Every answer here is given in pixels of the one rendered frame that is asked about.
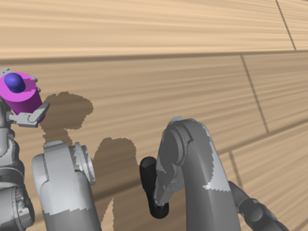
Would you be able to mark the left robot hand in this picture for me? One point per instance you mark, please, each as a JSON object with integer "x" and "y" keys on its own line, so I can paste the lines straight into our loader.
{"x": 29, "y": 120}

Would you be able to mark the right robot foot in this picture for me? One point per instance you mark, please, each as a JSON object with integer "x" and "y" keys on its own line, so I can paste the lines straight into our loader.
{"x": 148, "y": 178}

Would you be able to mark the bottle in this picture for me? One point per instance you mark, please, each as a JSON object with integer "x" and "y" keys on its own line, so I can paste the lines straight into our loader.
{"x": 20, "y": 92}

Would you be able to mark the right robot arm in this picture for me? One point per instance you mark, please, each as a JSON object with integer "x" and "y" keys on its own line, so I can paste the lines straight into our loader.
{"x": 258, "y": 217}

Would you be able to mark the right robot hand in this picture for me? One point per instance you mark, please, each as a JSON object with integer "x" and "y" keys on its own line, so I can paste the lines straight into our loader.
{"x": 238, "y": 195}

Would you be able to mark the left robot arm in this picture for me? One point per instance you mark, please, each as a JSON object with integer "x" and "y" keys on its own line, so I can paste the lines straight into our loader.
{"x": 16, "y": 210}

